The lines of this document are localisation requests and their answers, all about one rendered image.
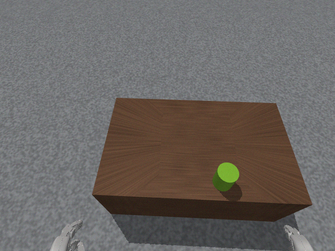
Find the can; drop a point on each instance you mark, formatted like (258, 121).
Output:
(225, 176)

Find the right robot hand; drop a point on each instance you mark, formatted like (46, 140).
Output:
(298, 242)

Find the left robot hand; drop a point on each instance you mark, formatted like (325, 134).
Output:
(63, 242)

